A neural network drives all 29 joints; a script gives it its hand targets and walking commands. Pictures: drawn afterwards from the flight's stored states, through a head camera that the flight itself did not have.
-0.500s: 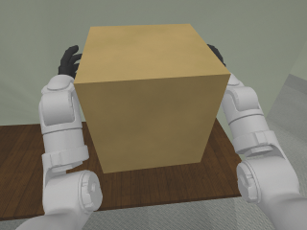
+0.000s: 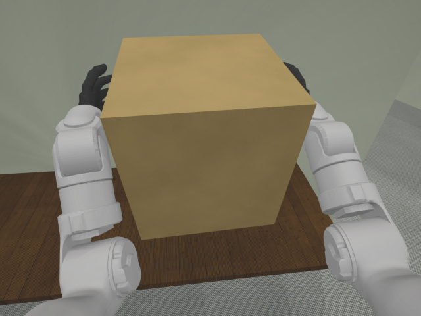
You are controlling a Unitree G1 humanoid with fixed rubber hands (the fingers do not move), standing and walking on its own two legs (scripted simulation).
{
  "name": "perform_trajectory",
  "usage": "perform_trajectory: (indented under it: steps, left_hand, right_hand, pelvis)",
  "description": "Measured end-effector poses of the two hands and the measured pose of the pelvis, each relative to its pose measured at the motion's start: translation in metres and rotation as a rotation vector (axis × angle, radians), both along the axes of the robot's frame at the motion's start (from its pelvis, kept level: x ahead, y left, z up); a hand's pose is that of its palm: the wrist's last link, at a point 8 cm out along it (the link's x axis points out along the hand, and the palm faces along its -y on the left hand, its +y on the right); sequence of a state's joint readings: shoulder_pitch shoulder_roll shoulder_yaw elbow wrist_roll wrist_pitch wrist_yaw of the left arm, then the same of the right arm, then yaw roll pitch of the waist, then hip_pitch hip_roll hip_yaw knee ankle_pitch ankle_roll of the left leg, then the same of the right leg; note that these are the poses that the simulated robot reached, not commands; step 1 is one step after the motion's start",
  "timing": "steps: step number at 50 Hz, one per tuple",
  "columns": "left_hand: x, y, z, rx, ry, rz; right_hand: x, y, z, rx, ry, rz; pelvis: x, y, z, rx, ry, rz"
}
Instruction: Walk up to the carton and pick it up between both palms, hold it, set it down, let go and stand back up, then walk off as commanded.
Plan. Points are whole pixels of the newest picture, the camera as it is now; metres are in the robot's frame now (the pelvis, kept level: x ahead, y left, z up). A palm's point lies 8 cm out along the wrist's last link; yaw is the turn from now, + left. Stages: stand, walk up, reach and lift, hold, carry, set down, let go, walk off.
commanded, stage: hold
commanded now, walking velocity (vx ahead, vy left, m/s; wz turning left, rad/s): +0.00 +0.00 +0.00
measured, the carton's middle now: (201, 134) +0.36 +0.00 +0.22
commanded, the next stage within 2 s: none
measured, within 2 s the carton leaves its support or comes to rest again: neither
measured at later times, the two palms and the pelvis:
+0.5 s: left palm (93, 114) +0.36 +0.18 +0.27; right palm (295, 106) +0.36 -0.17 +0.27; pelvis +0.00 +0.00 +0.00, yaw +0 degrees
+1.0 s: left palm (91, 112) +0.36 +0.18 +0.27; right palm (295, 105) +0.36 -0.17 +0.27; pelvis +0.00 +0.00 +0.00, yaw +0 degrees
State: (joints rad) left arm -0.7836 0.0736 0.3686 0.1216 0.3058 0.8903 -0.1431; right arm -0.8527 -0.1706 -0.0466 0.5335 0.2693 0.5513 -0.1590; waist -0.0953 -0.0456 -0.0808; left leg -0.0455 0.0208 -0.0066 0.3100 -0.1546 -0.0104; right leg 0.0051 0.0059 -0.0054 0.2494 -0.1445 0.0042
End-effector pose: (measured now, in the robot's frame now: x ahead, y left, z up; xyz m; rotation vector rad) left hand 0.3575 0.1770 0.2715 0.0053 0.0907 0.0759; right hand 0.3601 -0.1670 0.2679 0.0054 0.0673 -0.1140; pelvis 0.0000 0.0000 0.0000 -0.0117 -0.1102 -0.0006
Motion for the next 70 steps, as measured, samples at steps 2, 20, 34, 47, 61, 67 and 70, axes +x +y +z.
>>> perform_trajectory:
  steps: [2,20,34,47,61,67,70]
  left_hand:
    - [0.0002,-0.0005,0.0015,0.003,-0.001,0.0]
    - [0.0001,-0.001,-0.0039,0.002,0.003,0.0]
    - [-0.0003,0.0011,0.0008,0.001,0.007,0.004]
    - [-0.001,0.0028,0.0009,0.002,-0.005,0.002]
    - [0.0,-0.0001,0.0017,0.005,0.007,0.002]
    - [0.0004,0.0019,0.0016,0.004,0.002,0.006]
    - [0.0006,0.0018,-0.0002,0.009,0.007,0.005]
  right_hand:
    - [0.0001,-0.0005,0.0004,-0.002,-0.001,0.0]
    - [0.0003,-0.001,-0.001,-0.011,0.004,0.001]
    - [0.0013,0.001,-0.0015,0.002,0.009,0.005]
    - [0.0006,0.0025,0.0017,-0.012,-0.002,0.007]
    - [0.0007,-0.0001,-0.0006,-0.005,0.01,0.003]
    - [0.0023,0.0019,-0.0002,-0.015,0.005,0.008]
    - [0.0027,0.0017,-0.0008,-0.002,0.01,0.007]
  pelvis:
    - [0.0001,0.0008,0.0001,0.001,-0.001,-0.002]
    - [0.0011,0.0008,0.0001,-0.001,-0.002,-0.003]
    - [-0.0004,-0.0006,0.0001,0.001,-0.008,0.005]
    - [0.0012,0.0002,0.0001,-0.001,-0.005,0.004]
    - [-0.0015,0.0003,0.0002,0.001,-0.004,0.0]
    - [-0.0006,-0.0005,0.0003,0.0,-0.001,0.003]
    - [0.0002,-0.0006,0.0002,0.0,-0.002,0.006]
